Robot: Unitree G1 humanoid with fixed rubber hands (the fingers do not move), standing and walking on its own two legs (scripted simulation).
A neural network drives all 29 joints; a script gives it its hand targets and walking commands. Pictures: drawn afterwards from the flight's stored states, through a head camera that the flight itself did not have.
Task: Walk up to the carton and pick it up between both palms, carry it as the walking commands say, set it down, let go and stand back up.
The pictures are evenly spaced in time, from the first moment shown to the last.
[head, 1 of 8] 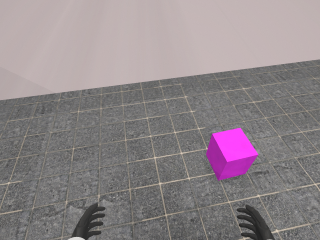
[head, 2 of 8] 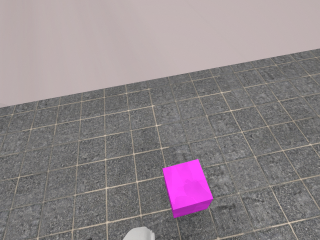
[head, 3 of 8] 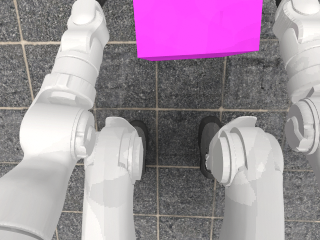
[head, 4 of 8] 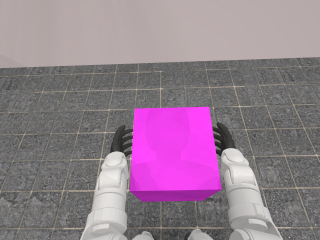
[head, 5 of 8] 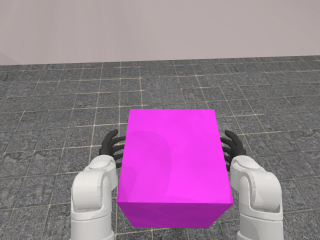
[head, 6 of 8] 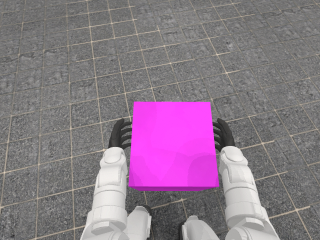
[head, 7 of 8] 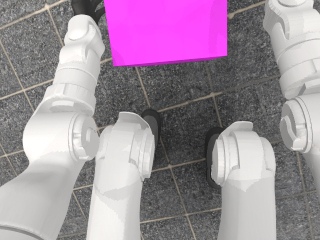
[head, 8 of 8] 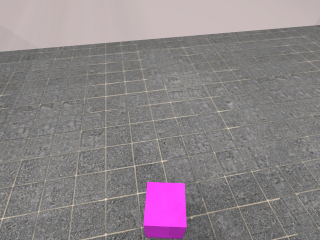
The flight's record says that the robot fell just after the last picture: no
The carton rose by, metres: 0.66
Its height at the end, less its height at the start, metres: +0.00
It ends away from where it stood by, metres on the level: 1.24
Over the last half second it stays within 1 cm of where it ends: yes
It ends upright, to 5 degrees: yes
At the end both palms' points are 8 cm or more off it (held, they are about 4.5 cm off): yes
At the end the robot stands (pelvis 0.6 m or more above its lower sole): yes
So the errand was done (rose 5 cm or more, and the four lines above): yes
